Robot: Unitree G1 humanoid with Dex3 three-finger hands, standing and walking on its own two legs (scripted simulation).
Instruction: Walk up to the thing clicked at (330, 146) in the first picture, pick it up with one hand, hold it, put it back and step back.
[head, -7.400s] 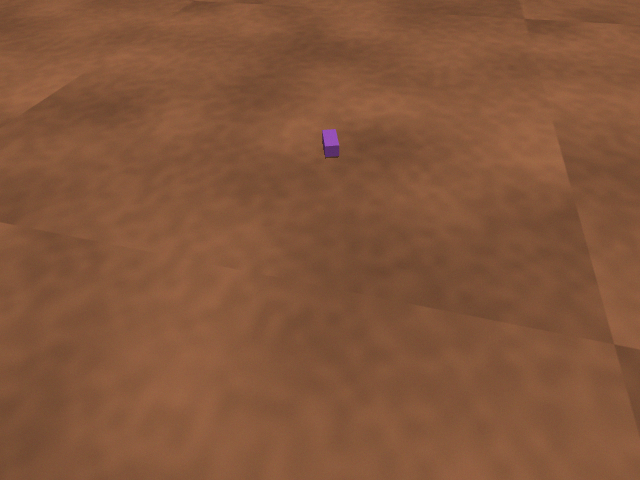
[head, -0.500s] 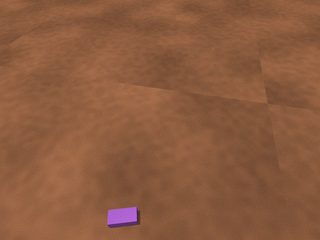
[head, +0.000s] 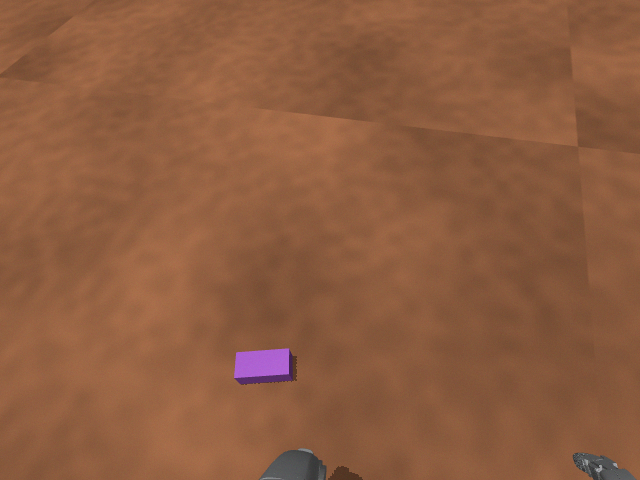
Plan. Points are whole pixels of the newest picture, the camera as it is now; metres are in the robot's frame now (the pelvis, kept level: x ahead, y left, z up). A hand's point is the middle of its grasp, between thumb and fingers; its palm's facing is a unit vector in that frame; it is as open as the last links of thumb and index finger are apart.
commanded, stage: walk up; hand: left
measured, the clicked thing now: (264, 366) +0.48 +0.28 -0.73
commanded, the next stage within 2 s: none
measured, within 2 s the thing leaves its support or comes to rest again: neither
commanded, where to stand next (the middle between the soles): +0.10 +0.01 m, yaw +0 degrees
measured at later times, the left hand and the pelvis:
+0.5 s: hand out of the picture +0.08 +0.30 -0.15, palm faces +0.03 -0.93 -0.36, open 7.3 cm; pelvis +0.04 +0.03 +0.00, yaw +1 degrees
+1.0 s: hand out of the picture +0.11 +0.30 -0.15, palm faces -0.04 -0.93 -0.35, open 7.3 cm; pelvis +0.02 +0.03 +0.00, yaw -1 degrees
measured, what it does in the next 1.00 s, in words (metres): steps on the spot: left foot, then right foot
